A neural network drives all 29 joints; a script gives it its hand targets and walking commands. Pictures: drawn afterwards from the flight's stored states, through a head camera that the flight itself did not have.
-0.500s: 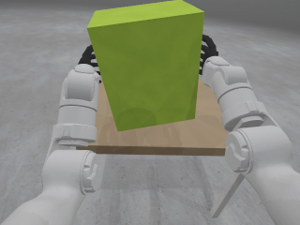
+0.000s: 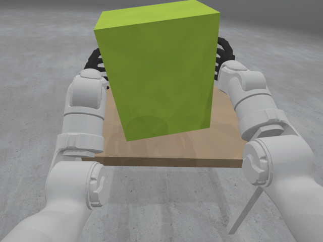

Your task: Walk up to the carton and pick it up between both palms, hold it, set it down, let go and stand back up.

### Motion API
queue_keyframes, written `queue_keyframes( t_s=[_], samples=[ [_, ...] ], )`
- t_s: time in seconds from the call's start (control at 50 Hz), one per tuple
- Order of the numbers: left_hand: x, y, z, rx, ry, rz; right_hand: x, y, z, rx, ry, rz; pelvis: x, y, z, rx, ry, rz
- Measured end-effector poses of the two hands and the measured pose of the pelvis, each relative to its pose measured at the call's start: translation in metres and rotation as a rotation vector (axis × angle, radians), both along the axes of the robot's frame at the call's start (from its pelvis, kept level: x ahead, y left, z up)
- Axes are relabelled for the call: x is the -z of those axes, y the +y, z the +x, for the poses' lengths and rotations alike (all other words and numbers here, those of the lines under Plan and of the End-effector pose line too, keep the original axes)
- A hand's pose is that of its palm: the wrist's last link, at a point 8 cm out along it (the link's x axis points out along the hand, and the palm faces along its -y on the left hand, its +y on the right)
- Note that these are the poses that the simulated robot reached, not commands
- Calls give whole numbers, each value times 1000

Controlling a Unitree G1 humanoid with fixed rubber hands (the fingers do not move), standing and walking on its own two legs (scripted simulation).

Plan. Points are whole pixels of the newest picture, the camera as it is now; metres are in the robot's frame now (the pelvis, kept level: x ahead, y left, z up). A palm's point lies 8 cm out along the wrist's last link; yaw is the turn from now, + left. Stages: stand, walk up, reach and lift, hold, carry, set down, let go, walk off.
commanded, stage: hold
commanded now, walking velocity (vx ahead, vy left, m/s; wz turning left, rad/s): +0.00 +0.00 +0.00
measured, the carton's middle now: (159, 73) +0.43 +0.03 +0.28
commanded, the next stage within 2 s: set down in 0.18 s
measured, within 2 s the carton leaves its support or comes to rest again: neither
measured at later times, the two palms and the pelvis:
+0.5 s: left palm (92, 78) +0.40 +0.18 +0.28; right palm (222, 65) +0.41 -0.12 +0.32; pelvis +0.00 +0.00 +0.00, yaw +0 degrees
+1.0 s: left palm (100, 92) +0.43 +0.18 +0.22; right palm (217, 76) +0.44 -0.12 +0.28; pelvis +0.00 +0.00 +0.00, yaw +0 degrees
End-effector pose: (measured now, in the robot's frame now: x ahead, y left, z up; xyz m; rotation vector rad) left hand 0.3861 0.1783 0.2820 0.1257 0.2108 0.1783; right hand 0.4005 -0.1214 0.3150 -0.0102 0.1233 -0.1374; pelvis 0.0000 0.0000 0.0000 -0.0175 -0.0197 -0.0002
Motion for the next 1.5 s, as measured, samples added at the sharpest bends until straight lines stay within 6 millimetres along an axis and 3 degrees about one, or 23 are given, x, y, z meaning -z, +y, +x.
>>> queue_keyframes(
  t_s=[0.46, 0.58, 0.72, 1.02, 1.5],
  samples=[
    [4, 4, 11, 13, -40, 19, -2, 4, 9, 1, -52, 4, 0, 4, 2, -3, 3, 1],
    [19, 4, 23, 54, -40, 2, -4, 4, 16, 3, -123, 10, 0, 5, 2, -4, 1, 1],
    [40, -1, 33, 80, -17, 3, 10, 2, 24, 13, -135, 15, 0, 5, 1, -4, -10, 1],
    [61, -3, 48, 90, -2, 2, 35, -2, 36, 25, -127, 26, -1, 2, 5, -4, -3, 4],
    [85, -8, 61, 108, 27, -36, 52, -5, 45, 39, -103, -6, -1, -1, 12, -3, 9, 8]
  ],
)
